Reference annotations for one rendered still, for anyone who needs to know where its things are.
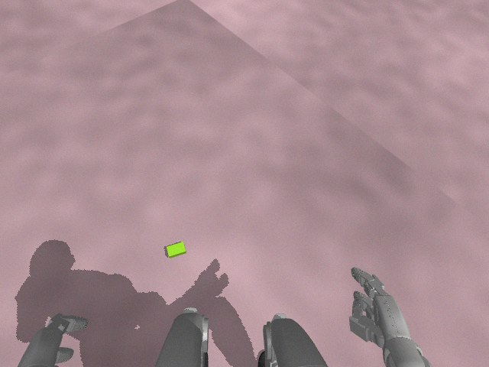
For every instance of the right robot arm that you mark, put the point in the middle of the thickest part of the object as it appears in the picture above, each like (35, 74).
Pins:
(403, 352)

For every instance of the left robot hand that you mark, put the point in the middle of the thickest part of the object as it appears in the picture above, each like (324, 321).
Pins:
(44, 348)

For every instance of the small box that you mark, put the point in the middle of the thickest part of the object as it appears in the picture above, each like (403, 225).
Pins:
(175, 250)

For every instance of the right robot hand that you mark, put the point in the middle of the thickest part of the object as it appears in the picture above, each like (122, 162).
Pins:
(384, 319)

